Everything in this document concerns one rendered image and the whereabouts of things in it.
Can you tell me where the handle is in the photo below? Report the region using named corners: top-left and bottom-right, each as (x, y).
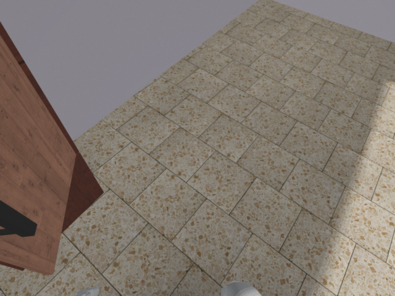
top-left (0, 200), bottom-right (37, 237)

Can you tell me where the cupboard door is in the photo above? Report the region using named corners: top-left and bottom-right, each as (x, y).
top-left (0, 35), bottom-right (76, 275)

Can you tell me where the robot right thigh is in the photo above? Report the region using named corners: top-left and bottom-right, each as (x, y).
top-left (221, 282), bottom-right (261, 296)

